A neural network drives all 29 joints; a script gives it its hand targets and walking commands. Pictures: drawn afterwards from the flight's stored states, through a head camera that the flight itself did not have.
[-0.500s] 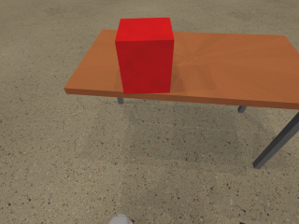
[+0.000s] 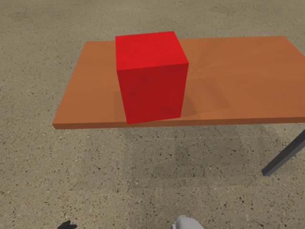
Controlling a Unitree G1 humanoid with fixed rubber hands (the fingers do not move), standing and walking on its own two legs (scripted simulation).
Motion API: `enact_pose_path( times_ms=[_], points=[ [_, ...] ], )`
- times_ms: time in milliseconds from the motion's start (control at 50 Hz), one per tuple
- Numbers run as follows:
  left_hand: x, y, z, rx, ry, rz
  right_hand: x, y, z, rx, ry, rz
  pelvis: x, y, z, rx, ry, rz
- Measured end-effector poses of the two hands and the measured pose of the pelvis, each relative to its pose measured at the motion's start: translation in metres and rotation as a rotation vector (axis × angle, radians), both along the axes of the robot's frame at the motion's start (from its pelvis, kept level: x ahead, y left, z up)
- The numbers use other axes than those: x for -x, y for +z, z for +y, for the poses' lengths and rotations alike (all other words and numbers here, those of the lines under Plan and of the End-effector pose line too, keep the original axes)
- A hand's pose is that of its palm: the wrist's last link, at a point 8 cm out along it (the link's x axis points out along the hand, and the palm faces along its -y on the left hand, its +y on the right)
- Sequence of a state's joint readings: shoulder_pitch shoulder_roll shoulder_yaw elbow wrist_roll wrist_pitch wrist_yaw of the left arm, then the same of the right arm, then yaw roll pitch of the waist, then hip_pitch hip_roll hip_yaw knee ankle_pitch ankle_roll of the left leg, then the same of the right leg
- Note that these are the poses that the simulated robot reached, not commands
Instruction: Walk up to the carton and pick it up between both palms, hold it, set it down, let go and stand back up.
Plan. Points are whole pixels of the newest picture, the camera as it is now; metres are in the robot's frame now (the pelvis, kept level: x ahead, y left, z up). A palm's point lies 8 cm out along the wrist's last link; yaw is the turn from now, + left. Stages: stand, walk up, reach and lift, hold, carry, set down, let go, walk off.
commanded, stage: walk up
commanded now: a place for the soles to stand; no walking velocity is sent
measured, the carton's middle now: (149, 79) +0.61 -0.03 +0.03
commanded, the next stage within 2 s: none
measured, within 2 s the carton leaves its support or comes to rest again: neither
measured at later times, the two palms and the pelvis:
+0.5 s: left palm out of the picture +0.17 +0.34 -0.10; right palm (215, 202) +0.21 -0.20 -0.13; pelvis +0.12 +0.05 -0.01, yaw -3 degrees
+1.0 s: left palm (21, 224) +0.20 +0.35 -0.09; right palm (214, 222) +0.16 -0.18 -0.13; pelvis +0.10 +0.09 -0.01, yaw -5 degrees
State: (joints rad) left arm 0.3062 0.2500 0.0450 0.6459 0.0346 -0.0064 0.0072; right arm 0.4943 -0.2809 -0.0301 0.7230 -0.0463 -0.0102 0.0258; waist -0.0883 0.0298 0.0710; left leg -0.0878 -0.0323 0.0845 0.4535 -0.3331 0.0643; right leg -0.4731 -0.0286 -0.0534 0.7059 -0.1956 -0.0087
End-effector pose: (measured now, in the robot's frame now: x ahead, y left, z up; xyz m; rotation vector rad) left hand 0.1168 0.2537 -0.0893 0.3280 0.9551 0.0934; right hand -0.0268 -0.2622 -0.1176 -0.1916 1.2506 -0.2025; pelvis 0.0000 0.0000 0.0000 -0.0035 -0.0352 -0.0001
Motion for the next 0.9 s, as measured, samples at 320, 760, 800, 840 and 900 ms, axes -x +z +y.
enact_pose_path(
  times_ms=[320, 760, 800, 840, 900],
  points=[
    [-0.001, 0.028, 0.043, -0.168, 0.159, 0.117, -0.191, -0.007, -0.003, -0.032, 0.141, -0.164, -0.097, 0.005, 0.016, -0.046, -0.029, -0.049],
    [-0.122, -0.019, 0.104, 0.022, -0.005, 0.018, -0.231, 0.037, 0.073, 0.139, 0.018, -0.250, -0.122, -0.003, 0.096, 0.045, -0.066, -0.006],
    [-0.120, -0.016, 0.109, 0.010, -0.004, 0.011, -0.228, 0.033, 0.077, 0.126, 0.010, -0.257, -0.120, -0.004, 0.097, 0.034, -0.074, -0.006],
    [-0.116, -0.014, 0.111, 0.000, 0.000, 0.016, -0.223, 0.026, 0.080, 0.106, 0.003, -0.260, -0.116, -0.006, 0.097, 0.023, -0.083, -0.009],
    [-0.105, -0.013, 0.109, -0.019, 0.001, 0.024, -0.210, 0.010, 0.083, 0.065, -0.005, -0.251, -0.110, -0.011, 0.095, 0.005, -0.096, -0.015]
  ],
)
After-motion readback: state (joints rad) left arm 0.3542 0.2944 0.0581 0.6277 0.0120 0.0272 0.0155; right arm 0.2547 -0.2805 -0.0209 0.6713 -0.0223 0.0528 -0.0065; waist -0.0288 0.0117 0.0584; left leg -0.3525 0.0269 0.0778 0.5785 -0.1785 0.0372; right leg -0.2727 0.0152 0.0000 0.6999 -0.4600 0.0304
